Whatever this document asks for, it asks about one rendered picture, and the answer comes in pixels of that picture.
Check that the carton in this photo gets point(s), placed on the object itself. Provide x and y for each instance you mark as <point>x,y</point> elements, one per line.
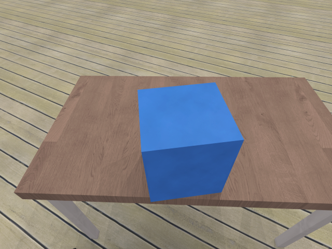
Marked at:
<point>189,140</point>

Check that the table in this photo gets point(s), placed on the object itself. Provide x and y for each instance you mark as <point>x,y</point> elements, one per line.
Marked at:
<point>92,152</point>

